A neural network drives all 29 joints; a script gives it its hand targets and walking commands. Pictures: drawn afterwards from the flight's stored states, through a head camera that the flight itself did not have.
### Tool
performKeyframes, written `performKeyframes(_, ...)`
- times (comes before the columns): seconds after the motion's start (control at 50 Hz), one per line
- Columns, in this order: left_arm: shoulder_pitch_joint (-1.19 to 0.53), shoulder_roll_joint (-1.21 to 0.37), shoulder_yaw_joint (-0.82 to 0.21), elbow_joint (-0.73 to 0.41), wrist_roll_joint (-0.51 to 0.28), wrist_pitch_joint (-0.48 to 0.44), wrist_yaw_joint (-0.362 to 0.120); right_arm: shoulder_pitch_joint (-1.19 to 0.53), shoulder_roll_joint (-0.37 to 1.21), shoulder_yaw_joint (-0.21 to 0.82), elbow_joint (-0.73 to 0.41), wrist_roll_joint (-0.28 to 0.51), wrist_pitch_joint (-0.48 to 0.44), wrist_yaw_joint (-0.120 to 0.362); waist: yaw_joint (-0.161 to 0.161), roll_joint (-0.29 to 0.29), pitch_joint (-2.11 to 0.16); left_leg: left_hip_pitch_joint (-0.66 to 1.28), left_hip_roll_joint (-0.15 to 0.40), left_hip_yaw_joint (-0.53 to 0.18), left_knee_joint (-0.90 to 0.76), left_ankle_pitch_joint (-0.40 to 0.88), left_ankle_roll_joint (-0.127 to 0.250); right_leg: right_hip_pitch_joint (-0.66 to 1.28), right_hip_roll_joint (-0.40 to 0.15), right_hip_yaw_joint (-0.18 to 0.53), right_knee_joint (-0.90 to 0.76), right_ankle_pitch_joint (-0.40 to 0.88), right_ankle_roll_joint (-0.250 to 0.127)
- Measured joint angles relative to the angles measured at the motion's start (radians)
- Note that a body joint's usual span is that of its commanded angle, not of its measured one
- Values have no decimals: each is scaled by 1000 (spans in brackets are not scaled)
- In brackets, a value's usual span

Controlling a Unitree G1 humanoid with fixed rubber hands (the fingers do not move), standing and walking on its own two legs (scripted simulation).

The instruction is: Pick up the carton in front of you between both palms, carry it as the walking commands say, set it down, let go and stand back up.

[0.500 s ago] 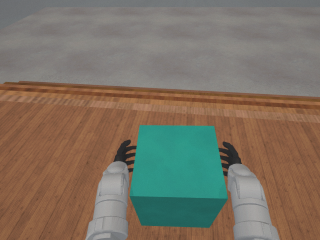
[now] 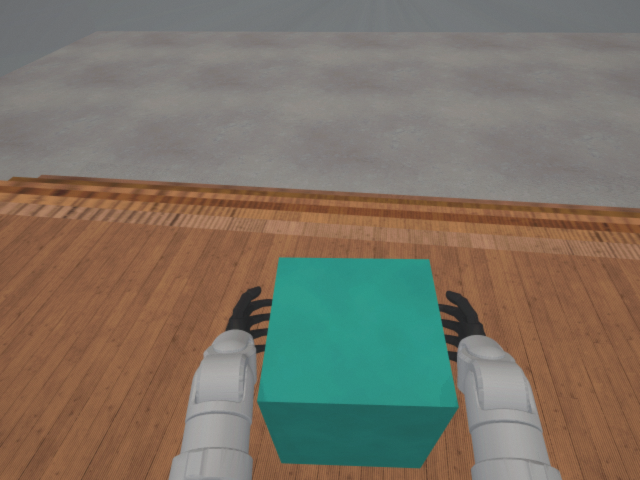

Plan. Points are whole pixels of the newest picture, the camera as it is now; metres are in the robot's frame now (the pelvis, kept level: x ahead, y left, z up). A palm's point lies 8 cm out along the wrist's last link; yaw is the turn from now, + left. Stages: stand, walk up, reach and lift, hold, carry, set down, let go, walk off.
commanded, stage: hold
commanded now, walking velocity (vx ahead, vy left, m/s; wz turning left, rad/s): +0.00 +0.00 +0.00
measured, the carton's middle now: (351, 366) +0.30 +0.00 -0.04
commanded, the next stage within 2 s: carry in 1.08 s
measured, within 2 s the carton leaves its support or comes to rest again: neither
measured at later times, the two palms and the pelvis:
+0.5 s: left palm (237, 339) +0.28 +0.15 +0.05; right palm (474, 345) +0.28 -0.15 +0.05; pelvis -0.01 +0.00 +0.00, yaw +0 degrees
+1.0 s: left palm (238, 338) +0.28 +0.15 +0.05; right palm (473, 344) +0.28 -0.15 +0.05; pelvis +0.00 +0.00 +0.00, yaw +0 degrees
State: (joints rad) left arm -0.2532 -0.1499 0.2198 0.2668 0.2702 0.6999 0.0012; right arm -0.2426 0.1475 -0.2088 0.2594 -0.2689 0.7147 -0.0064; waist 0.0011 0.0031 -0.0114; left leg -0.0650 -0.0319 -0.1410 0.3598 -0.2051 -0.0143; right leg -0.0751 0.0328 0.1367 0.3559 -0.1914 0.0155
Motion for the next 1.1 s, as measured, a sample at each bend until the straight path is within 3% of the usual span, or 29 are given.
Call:
performKeyframes(0.08, 9, 2, -14, -42, -12, 27, 3, 8, -2, 12, -42, 10, 27, -2, 0, 0, -3, 19, 1, 0, -15, 7, 0, 19, -1, 0, -15, 8, 0)
performKeyframes(0.22, -26, -6, 16, -12, 13, 56, -9, -29, 6, -17, -10, -13, 56, 11, 1, 0, 6, 30, 1, 2, -6, 8, 0, 30, 0, -1, -8, 9, 0)
performKeyframes(0.52, -59, -15, 44, 6, 28, 46, -14, -61, 15, -45, 6, -28, 47, 16, -1, 0, 19, 12, 0, 4, 11, 8, -1, 12, 0, -6, 12, 7, 0)
performKeyframes(1.1, -18, -4, 3, -33, 12, 64, -7, -19, 4, -5, -33, -12, 63, 10, 0, -1, -16, -13, 2, 13, 23, -7, 0, -12, -2, -12, 21, -6, 1)
